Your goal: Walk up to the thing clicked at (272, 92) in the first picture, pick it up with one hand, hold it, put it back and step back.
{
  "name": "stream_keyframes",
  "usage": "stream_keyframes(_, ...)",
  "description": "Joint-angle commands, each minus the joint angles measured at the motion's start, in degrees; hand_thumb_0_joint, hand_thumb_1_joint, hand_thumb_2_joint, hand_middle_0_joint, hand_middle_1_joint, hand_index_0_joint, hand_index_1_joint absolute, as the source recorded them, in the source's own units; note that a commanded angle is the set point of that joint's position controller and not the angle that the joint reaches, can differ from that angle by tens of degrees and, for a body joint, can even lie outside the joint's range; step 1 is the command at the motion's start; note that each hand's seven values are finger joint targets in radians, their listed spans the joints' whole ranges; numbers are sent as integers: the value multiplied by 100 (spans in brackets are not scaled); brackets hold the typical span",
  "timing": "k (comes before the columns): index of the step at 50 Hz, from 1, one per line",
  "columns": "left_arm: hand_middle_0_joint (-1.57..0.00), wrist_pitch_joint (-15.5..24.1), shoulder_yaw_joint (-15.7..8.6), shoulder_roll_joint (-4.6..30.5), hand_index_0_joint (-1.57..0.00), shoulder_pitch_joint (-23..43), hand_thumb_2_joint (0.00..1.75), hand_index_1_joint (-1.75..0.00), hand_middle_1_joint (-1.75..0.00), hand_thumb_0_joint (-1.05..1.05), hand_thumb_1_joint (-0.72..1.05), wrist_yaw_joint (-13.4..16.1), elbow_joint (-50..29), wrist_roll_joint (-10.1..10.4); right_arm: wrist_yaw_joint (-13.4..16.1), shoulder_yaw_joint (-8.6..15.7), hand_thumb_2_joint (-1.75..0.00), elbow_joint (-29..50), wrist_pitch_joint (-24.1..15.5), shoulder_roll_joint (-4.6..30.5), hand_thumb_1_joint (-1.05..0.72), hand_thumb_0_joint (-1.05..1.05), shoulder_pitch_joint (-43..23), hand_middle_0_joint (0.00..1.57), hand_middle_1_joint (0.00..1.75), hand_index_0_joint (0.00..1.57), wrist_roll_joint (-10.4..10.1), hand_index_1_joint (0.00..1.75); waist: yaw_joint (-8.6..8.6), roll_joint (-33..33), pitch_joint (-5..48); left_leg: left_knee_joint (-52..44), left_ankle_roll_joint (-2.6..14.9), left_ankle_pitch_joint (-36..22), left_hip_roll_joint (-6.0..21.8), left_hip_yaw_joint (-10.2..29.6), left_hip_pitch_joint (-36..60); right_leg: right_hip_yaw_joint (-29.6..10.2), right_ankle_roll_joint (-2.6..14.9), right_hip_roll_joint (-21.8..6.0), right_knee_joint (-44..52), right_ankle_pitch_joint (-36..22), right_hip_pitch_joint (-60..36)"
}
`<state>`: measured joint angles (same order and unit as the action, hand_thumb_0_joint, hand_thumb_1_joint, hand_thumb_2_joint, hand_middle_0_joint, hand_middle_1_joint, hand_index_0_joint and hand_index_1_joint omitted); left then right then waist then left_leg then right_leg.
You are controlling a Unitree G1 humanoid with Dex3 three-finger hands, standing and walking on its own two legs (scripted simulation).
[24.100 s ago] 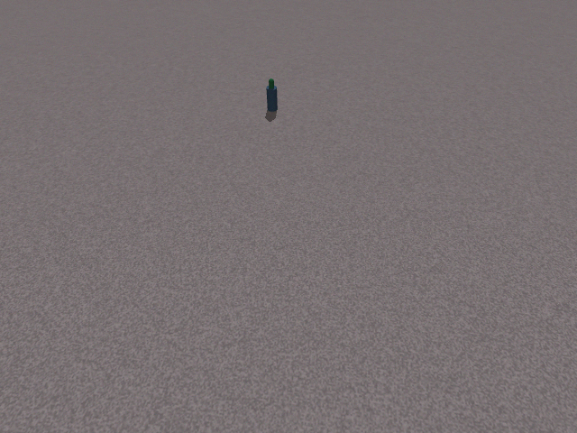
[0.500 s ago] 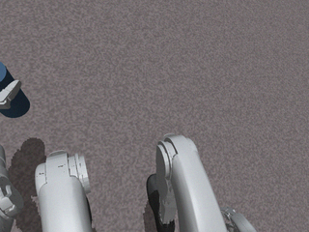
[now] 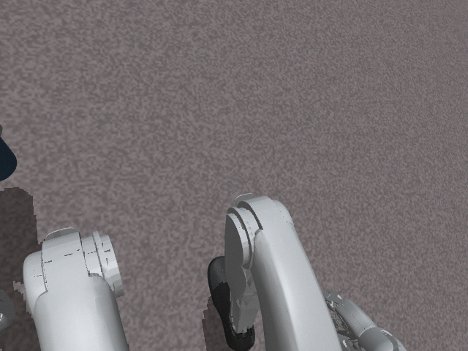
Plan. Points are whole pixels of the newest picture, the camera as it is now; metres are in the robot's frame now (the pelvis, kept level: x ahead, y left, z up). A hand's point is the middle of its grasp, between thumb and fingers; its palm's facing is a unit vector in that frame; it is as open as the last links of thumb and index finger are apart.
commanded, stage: lower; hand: left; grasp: from the side
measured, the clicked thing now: out of the picture +0.47 +0.31 -0.11
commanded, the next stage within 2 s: loosen in 1.00 s
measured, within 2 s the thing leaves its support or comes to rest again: neither
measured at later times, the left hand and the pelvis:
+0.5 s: hand out of the picture +0.48 +0.31 -0.14, palm faces +0.38 -0.93 -0.03, open 9.4 cm; pelvis +0.00 +0.01 -0.01, yaw -3 degrees
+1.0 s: hand out of the picture +0.48 +0.30 -0.17, palm faces +0.37 -0.93 -0.03, open 9.3 cm; pelvis -0.01 +0.01 -0.01, yaw -5 degrees
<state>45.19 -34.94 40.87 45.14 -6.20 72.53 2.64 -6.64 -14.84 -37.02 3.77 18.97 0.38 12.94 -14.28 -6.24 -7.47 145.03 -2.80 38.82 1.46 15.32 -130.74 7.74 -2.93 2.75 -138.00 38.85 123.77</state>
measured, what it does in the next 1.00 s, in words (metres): stands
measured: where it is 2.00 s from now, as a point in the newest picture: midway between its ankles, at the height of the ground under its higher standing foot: (176, 341)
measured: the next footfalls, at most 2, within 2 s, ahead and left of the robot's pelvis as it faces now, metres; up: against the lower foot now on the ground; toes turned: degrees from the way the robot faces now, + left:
none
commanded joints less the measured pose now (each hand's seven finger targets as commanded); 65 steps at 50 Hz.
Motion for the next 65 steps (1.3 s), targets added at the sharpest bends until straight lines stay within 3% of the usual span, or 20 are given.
stream_keyframes(1,-131,571,-21,1512,-133,1573,125,-144,-145,0,23,45,-795,3,51,328,-90,172,41,1735,-91,0,728,20,30,20,109,30,-337,1975,3514,-1415,265,-629,187,-579,2266,587,355,168,1244,-1089,-1901)
stream_keyframes(4,-129,727,-230,1834,-132,1538,124,-143,-144,0,23,58,-829,58,54,225,-90,253,45,1807,-90,0,615,20,30,20,164,30,-268,2074,3673,-1355,238,-773,219,-552,2463,615,345,201,1188,-1191,-2019)
stream_keyframes(7,-127,909,-302,2062,-130,1832,123,-141,-143,0,23,56,-985,113,72,111,-90,247,13,1887,-91,0,494,20,30,20,231,30,-381,2399,3674,-1322,206,-817,256,-488,2705,648,353,217,1100,-1258,-2003)
stream_keyframes(11,-125,1071,-242,2176,-127,1948,120,-138,-140,0,20,97,-934,108,89,-33,-90,244,-4,1940,-91,0,366,20,30,20,336,30,-469,2753,3536,-1280,158,-855,291,-440,2847,690,360,226,1035,-1342,-1971)
stream_keyframes(14,-125,1140,-152,2291,-127,1872,121,-138,-140,0,18,103,-743,-17,105,-101,-90,236,16,2013,-91,0,306,20,30,20,403,30,-556,2863,3312,-1308,119,-906,323,-365,2955,760,370,214,985,-1367,-1841)
stream_keyframes(23,-122,1160,-226,2299,-125,1413,120,-137,-138,0,14,229,-195,140,101,-352,-90,375,97,2127,-91,0,173,20,30,20,491,30,-615,2480,3196,-1181,155,-1084,317,-212,2774,907,313,276,994,-1589,-2186)
stream_keyframes(27,-123,1227,-8,2319,-126,1502,121,-138,-140,0,21,215,-101,60,128,-434,-90,410,101,2130,-90,0,20,20,30,20,526,30,-733,2397,2859,-1141,191,-838,339,-180,2565,934,294,295,1018,-1460,-2063)
stream_keyframes(29,-124,1281,2,2524,-127,1665,123,-139,-141,0,21,247,-169,0,135,-478,-90,422,101,2118,-90,0,-76,20,30,20,553,30,-738,2407,2741,-1108,208,-680,346,-199,2469,915,287,306,1056,-1353,-2026)
stream_keyframes(34,-122,1420,-221,2681,-126,1597,121,-137,-139,0,14,373,-119,120,120,-555,-90,486,104,2197,-90,0,-115,20,30,20,603,30,-715,2461,2943,-1118,172,-736,374,-131,2668,999,289,352,1029,-1375,-2189)
stream_keyframes(38,-124,1477,-17,2575,-127,1731,122,-139,-141,0,16,358,-104,92,130,-611,-90,478,101,2192,-90,0,-181,20,30,20,642,30,-818,2573,2845,-1126,157,-684,389,-96,2726,1037,282,362,1027,-1363,-2114)
stream_keyframes(41,-126,1484,116,2643,-129,1634,124,-141,-142,0,21,335,-65,-49,146,-652,-90,451,108,2193,-90,0,-232,20,30,20,675,30,-838,2727,2748,-1137,135,-855,403,-62,2834,1058,278,357,973,-1511,-2109)
stream_keyframes(44,-124,1473,102,2654,-127,1593,122,-139,-140,0,19,389,-7,-32,150,-668,-90,471,140,2211,-90,0,-269,20,30,20,681,30,-811,2641,2734,-1102,138,-952,410,-44,2799,1063,285,368,964,-1583,-2139)
stream_keyframes(46,-123,1471,-43,2728,-126,1555,122,-138,-139,0,16,470,6,42,134,-696,-90,518,159,2252,-90,0,-274,20,30,20,685,30,-791,2708,2740,-1147,120,-961,411,-6,2858,1112,293,380,967,-1572,-2173)
stream_keyframes(48,-122,1464,-43,2612,-125,1441,122,-137,-139,0,18,499,128,87,134,-709,-90,535,173,2251,-90,0,-292,20,30,20,689,30,-793,2626,2768,-1128,120,-1015,417,16,2894,1135,284,396,972,-1601,-2210)
stream_keyframes(55,-126,1491,209,2646,-129,1472,125,-140,-142,0,24,511,224,-84,149,-772,-90,579,194,2237,-89,0,-471,20,30,20,716,30,-899,2605,2337,-1153,142,-784,442,50,2701,1166,277,401,989,-1443,-2008)
stream_keyframes(56,-132,1500,210,2637,-135,1511,117,-136,-139,0,24,523,193,-71,148,-774,-90,596,189,2241,-91,0,-468,20,30,20,716,30,-904,2542,2382,-1144,150,-738,442,62,2696,1176,272,404,1003,-1419,-2011)
stream_keyframes(58,-119,1532,140,2680,-123,1530,101,-120,-123,0,8,553,187,7,137,-796,-89,626,200,2226,-91,0,-480,20,30,20,712,30,-876,2441,2498,-1072,186,-686,417,27,2589,1142,261,419,1053,-1421,-2144)
stream_keyframes(60,-110,1557,45,2609,-115,1513,85,-107,-110,0,4,553,194,145,137,-800,-89,647,188,2271,-91,0,-420,20,30,20,704,30,-905,2472,2579,-1114,167,-740,426,67,2696,1187,258,433,1041,-1450,-2211)
stream_keyframes(65,-97,1580,246,2481,-101,1572,60,-86,-90,0,-7,472,333,122,142,-828,-89,646,174,2240,-92,0,-522,20,30,20,696,30,-958,2432,2353,-1164,166,-641,436,112,2613,1222,269,442,1030,-1362,-2050)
